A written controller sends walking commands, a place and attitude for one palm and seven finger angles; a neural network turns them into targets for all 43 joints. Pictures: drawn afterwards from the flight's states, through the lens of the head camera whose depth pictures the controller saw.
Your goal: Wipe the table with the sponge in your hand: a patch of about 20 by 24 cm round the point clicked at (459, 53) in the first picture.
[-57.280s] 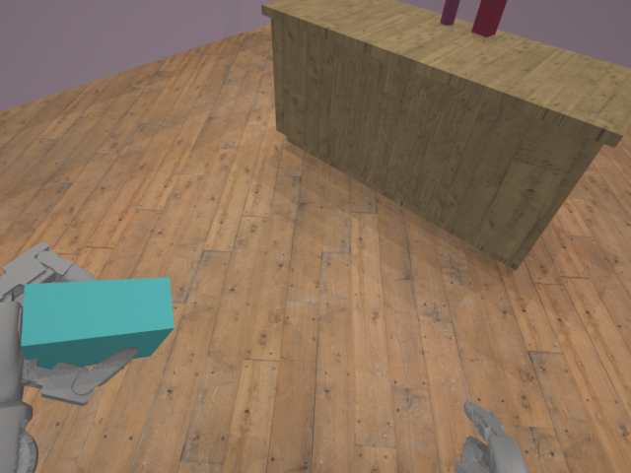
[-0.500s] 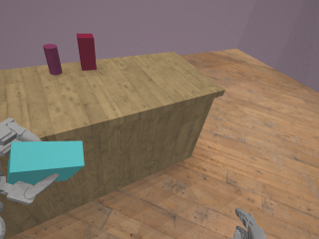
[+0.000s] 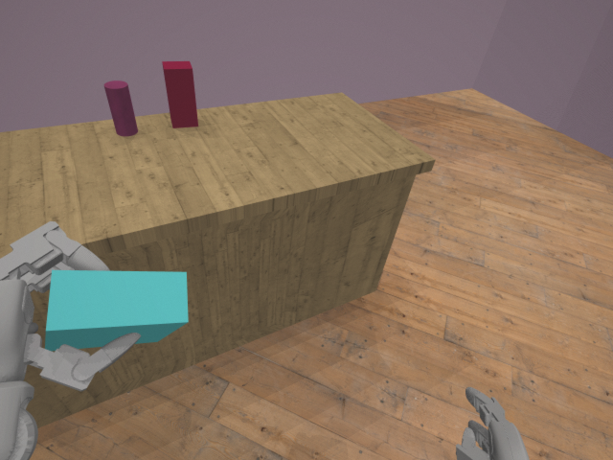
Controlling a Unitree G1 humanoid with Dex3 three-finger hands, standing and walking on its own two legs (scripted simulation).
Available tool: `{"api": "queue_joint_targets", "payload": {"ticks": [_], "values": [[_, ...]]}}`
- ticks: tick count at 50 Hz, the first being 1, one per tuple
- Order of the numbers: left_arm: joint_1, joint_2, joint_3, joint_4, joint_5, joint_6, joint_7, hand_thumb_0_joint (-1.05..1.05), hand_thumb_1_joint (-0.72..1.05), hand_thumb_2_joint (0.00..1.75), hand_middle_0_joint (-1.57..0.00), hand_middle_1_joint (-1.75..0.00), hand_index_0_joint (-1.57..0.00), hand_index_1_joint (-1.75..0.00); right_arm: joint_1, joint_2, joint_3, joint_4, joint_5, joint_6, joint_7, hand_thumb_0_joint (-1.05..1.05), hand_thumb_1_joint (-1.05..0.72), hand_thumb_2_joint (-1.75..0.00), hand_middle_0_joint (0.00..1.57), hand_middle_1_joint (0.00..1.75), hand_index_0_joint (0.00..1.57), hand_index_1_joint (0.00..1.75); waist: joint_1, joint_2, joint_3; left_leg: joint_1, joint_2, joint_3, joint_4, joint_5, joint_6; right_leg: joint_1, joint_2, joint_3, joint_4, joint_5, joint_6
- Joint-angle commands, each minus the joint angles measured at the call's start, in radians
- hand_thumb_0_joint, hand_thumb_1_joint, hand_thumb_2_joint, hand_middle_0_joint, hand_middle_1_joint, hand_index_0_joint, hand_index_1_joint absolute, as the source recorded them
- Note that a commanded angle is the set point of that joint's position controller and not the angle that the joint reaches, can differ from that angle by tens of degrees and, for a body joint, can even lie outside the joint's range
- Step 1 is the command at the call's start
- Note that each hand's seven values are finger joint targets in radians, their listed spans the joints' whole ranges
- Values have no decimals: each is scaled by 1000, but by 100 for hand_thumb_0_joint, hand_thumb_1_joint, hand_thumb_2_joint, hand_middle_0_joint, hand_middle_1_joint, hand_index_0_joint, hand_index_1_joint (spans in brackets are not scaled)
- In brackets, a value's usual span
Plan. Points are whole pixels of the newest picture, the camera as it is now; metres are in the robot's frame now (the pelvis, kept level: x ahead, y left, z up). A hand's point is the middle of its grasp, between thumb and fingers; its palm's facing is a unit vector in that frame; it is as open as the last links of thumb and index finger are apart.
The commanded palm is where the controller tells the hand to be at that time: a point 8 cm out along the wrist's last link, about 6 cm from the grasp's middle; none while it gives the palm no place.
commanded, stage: stop stepping back and stand still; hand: left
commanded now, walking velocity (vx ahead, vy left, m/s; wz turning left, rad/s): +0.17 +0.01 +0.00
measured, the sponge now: (132, 311) +0.22 +0.20 +0.15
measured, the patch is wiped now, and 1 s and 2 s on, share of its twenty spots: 1.00 1.00 1.00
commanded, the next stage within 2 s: stand and wait in 0.36 s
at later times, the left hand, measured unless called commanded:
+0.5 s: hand (45, 295) +0.21 +0.27 +0.19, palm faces +0.47 -0.81 -0.35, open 9.4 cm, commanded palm +0.16 +0.30 +0.20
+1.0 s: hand (22, 288) +0.22 +0.30 +0.18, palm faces +0.44 -0.85 -0.28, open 9.4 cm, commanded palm +0.17 +0.33 +0.20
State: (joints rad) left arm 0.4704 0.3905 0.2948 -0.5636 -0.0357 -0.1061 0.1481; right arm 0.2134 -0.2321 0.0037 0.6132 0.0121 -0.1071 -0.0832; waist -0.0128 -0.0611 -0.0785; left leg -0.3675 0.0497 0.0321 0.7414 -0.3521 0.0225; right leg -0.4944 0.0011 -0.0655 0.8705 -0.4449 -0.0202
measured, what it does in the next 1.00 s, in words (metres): stands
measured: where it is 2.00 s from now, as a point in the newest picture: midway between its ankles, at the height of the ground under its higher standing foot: outside the picture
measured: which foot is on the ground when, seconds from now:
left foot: down 0.00-1.00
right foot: down 0.00-1.00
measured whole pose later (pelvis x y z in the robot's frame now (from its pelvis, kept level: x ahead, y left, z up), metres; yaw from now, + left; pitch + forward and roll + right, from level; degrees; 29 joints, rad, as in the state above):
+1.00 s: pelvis +0.02 +0.05 +0.02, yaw +2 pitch -1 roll -2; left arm 0.46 0.35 0.29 -0.47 -0.04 -0.12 0.16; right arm 0.16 -0.17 0.04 0.60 0.00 -0.08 -0.06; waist 0.01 -0.04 -0.05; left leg -0.24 0.01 0.02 0.53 -0.27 0.03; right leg -0.24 -0.02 -0.02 0.44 -0.19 0.04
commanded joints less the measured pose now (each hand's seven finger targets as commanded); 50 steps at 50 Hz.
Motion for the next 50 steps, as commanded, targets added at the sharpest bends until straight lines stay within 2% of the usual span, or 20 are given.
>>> {"api": "queue_joint_targets", "payload": {"ticks": [1,2,4,5,6,7,8,11,13,14,15,17,19,21,23,25,27,31,39,50], "values": [[-168,161,150,-154,-5,-46,32,0,10,130,-120,-160,-120,-160,-74,-99,-34,-149,16,-63,11,0,-90,-90,20,30,20,30,0,288,-10,-37,178,-274,-456,-278,129,39,-4,20,49,-38,28],[-135,140,143,-72,-8,-44,29,0,10,130,-120,-160,-120,-160,-80,-105,-28,-137,11,-65,9,0,-90,-90,20,30,20,30,14,264,42,-110,174,-258,-425,-257,118,133,-23,38,-120,-5,20],[-103,93,94,-3,-10,-31,15,0,10,130,-120,-160,-120,-160,-99,-115,-25,-145,6,-47,3,0,-90,-90,20,30,20,30,40,145,64,-248,95,-161,-254,-316,61,376,23,-11,-377,86,5],[-102,99,79,17,-3,-30,3,0,10,130,-120,-160,-120,-160,-104,-114,-32,-150,1,-37,3,0,-90,-90,20,30,20,30,42,-59,81,-329,-2,-53,35,-273,30,403,-60,124,-509,60,-44],[-107,94,59,20,2,-28,-11,0,10,130,-120,-160,-120,-160,-109,-111,-45,-159,8,-28,12,0,-90,-90,20,30,20,30,26,-270,52,-354,-66,-18,371,-181,6,331,-291,507,-684,-83,-128],[-198,107,50,-53,-17,-46,-22,0,10,130,-120,-160,-120,-160,-130,-121,-43,-163,11,-34,13,0,-90,-90,20,30,20,30,10,-213,74,-358,-41,-77,513,-78,-4,265,-351,572,-727,25,-151],[-257,130,71,-109,-13,-70,-23,0,10,130,-120,-160,-120,-160,-114,-116,-45,-146,10,-45,21,0,-90,-90,20,30,20,30,-7,-106,8,-291,-5,-112,508,-30,-2,223,-346,525,-719,-68,-160],[-260,191,106,-259,-13,-85,-13,0,10,130,-120,-160,-120,-160,-102,-110,-44,-151,6,-35,19,0,-90,-90,20,30,20,30,-20,41,49,-61,64,-105,232,-24,15,10,-316,344,-663,-66,-157],[-190,182,110,-269,-9,-84,10,0,10,130,-120,-160,-120,-160,-114,-80,-22,-153,-6,-40,3,0,-90,-90,20,30,20,30,-8,27,5,115,35,-37,-14,-20,28,-15,-257,234,-598,-122,-128],[-165,177,117,-270,-9,-82,23,0,10,130,-120,-160,-120,-160,-103,-81,-19,-148,-11,-46,-6,0,-90,-90,20,30,20,30,-8,71,-31,179,1,-1,-144,4,26,25,-211,194,-543,-123,-105],[-153,169,119,-268,-10,-83,34,0,10,130,-120,-160,-120,-160,-98,-102,-25,-153,-19,-52,-14,0,-90,-90,20,30,20,30,-6,171,-37,198,5,-52,-252,-51,35,38,-156,168,-450,-119,-77],[-139,139,116,-258,-10,-85,49,0,10,130,-120,-160,-120,-160,-100,-117,-22,-165,-11,-58,-17,0,-90,-90,20,30,20,30,9,401,-34,157,209,-383,-478,-217,117,44,0,40,-188,22,12],[-111,136,140,-137,-13,-70,49,0,10,130,-120,-160,-120,-160,-98,-102,-25,-156,3,-64,-14,0,-90,-90,20,30,20,30,24,225,-48,58,168,-287,-442,-121,79,179,7,47,-247,46,36],[-89,137,149,-106,-10,-61,40,0,10,130,-120,-160,-120,-160,-104,-99,-26,-147,4,-70,-8,0,-90,-90,20,30,20,30,16,177,-40,6,79,-164,-319,-20,45,282,-16,63,-386,196,22],[-76,112,113,-58,-11,-66,24,0,10,130,-120,-160,-120,-160,-116,-93,-31,-144,-1,-66,5,0,-90,-90,20,30,20,30,5,-51,-14,-11,-6,-76,-133,41,8,261,-126,232,-511,244,-21],[-104,116,102,-77,-16,-65,19,0,10,130,-120,-160,-120,-160,-108,-86,-34,-131,-1,-62,14,0,-90,-90,20,30,20,30,-6,-145,-8,7,-19,-53,-62,44,0,229,-218,323,-601,166,-66],[-135,117,92,-130,-12,-72,20,0,10,130,-120,-160,-120,-160,-120,-89,-28,-131,-2,-62,15,0,-90,-90,20,30,20,30,-9,-21,-18,71,-2,-64,-163,103,6,225,-207,271,-555,228,-65],[-131,142,119,-180,-4,-85,29,0,10,130,-120,-160,-120,-160,-147,-101,-26,-150,-13,-59,5,0,-90,-90,20,30,20,30,12,189,-23,114,54,-150,-332,205,29,238,-59,118,-426,306,2],[-114,104,98,-165,-7,-87,33,0,10,130,-120,-160,-120,-160,-150,-95,-30,-159,-5,-47,5,0,-90,-90,20,30,20,30,20,177,-97,147,62,-125,-334,359,12,342,-38,83,-412,446,21],[-127,95,86,-113,-9,-78,29,0,10,130,-120,-160,-120,-160,-166,-92,-23,-164,-9,-20,7,0,-90,-90,20,30,20,30,15,141,-42,77,41,-116,-366,179,1,333,-46,104,-476,379,15]]}}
